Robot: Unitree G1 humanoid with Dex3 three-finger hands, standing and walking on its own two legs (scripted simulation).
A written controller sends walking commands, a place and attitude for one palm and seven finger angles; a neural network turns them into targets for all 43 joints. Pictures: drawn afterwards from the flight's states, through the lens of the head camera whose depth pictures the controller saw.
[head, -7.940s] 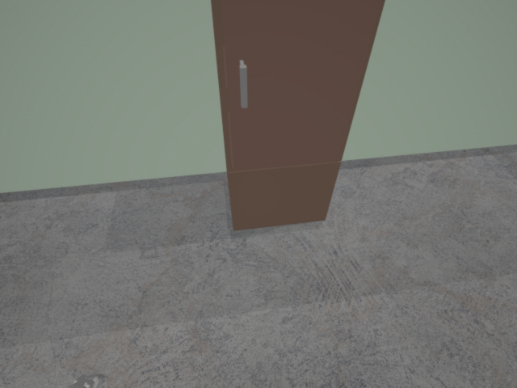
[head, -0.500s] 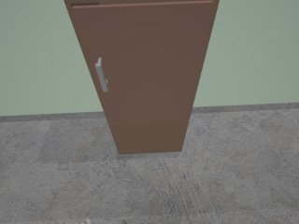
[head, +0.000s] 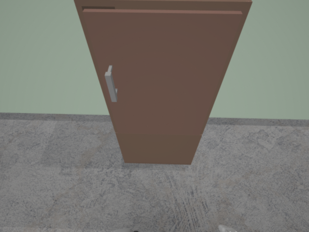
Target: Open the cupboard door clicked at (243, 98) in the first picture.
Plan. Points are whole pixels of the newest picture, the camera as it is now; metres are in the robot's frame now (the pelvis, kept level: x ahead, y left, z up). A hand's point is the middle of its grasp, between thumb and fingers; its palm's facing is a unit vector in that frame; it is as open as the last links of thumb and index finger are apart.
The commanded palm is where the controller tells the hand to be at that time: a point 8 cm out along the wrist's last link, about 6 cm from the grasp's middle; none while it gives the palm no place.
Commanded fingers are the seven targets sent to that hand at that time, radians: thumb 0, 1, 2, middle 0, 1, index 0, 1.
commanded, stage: come to a stop and stand still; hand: left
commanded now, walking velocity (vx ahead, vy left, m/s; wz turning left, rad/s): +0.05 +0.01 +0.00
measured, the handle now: (112, 84) +0.56 +0.21 +0.02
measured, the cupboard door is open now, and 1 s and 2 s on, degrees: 0 0 0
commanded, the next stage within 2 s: look again from close up in 1.42 s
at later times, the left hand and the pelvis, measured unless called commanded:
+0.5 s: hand out of the picture -0.01 +0.12 -0.16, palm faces +0.08 -0.98 -0.21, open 7.3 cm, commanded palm none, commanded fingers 0.00 0.90 0.90 -0.20 -0.30 -0.20 -0.30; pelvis -0.07 -0.06 +0.00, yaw +2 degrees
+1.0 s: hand out of the picture -0.14 +0.09 -0.18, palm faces +0.15 -0.98 -0.16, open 7.4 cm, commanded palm none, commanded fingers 0.00 0.90 0.90 -0.20 -0.30 -0.20 -0.30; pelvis -0.11 -0.07 +0.00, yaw +3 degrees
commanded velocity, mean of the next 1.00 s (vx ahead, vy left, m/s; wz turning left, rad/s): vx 0.00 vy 0.00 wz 0.00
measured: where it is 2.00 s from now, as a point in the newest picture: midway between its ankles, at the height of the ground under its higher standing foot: outside the picture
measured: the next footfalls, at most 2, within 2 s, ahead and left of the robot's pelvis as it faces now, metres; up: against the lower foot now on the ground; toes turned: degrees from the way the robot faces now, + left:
right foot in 0.08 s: -0.03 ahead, -0.16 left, +0.00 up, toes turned +3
left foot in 0.28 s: +0.04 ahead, +0.07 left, +0.01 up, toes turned +4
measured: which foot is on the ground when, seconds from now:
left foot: down 0.00-0.08, up 0.10-0.26, down 0.28-0.82, up 0.84-1.00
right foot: up 0.00-0.06, down 0.08-1.00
